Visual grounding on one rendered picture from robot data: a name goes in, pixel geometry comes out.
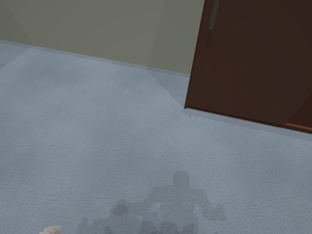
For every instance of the wardrobe door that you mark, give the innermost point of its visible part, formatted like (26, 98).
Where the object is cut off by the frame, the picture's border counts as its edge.
(303, 116)
(256, 62)

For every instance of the handle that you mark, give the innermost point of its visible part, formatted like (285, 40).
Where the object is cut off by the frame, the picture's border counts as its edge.
(214, 14)

